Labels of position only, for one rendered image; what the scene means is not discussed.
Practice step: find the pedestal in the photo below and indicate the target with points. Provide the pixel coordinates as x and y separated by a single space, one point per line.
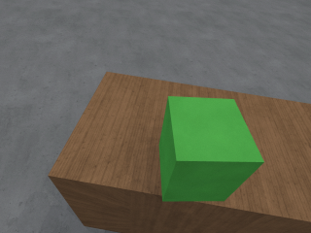
109 169

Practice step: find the carton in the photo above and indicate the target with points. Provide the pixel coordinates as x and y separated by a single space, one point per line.
206 150

